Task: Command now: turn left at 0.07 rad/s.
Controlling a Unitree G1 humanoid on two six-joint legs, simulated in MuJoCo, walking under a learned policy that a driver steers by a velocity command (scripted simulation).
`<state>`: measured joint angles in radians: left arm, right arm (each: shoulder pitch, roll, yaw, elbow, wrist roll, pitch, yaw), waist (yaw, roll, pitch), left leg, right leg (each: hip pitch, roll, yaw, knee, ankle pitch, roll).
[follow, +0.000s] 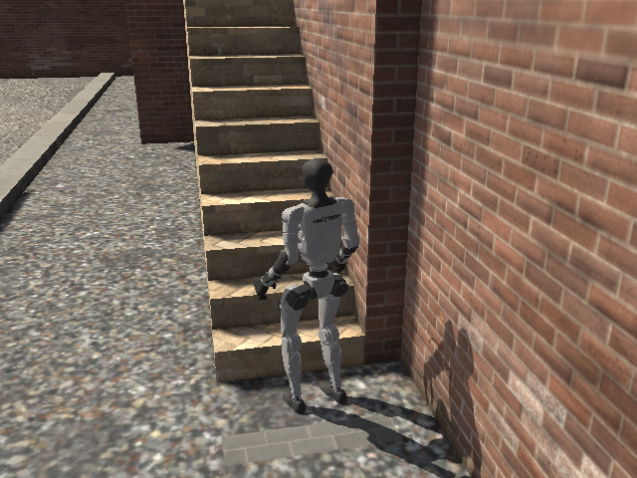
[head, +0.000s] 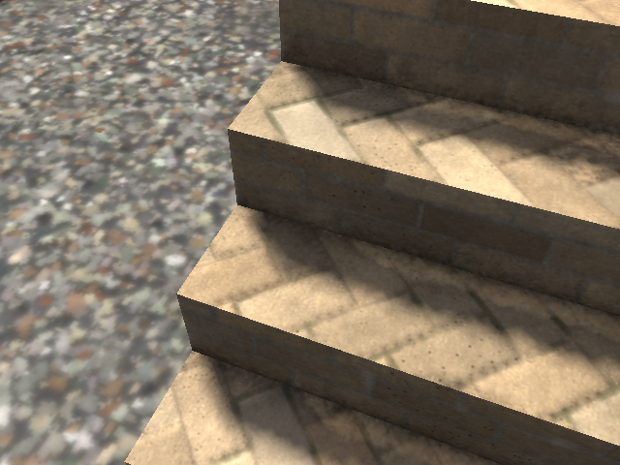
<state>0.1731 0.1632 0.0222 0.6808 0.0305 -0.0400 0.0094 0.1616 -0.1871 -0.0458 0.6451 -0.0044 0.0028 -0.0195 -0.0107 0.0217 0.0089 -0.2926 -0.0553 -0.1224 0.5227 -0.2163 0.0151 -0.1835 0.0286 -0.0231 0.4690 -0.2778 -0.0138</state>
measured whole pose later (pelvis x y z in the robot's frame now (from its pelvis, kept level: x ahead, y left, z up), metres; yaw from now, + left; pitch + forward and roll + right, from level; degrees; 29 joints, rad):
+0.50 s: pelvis +0.04 +0.01 +0.00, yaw +0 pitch +0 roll +0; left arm 0.19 0.17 0.01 0.77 0.00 -0.08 0.01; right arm 0.12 -0.15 -0.03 0.62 0.00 -0.06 0.00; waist 0.00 0.02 -0.01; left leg -0.23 -0.09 -0.10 0.48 -0.25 0.05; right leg -0.12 0.00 0.00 0.43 -0.31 0.01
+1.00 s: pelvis +0.05 +0.02 +0.01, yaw -1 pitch +0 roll +1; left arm 0.12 0.21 -0.02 0.87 0.00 -0.06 0.02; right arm 0.08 -0.20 -0.02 0.77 -0.03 -0.05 0.00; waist 0.01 0.02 -0.01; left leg -0.13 -0.10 -0.09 0.32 -0.18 0.05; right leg -0.05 -0.03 0.02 0.32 -0.27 0.02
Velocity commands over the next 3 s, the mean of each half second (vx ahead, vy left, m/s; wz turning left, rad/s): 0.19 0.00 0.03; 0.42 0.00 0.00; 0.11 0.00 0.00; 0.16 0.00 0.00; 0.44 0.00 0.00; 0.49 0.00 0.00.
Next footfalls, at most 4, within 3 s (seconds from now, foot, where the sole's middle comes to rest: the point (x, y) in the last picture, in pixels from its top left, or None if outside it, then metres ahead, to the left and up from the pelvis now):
none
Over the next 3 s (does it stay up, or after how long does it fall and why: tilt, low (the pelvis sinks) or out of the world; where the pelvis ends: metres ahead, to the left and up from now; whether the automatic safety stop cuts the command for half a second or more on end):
stays up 0.03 0.00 0.02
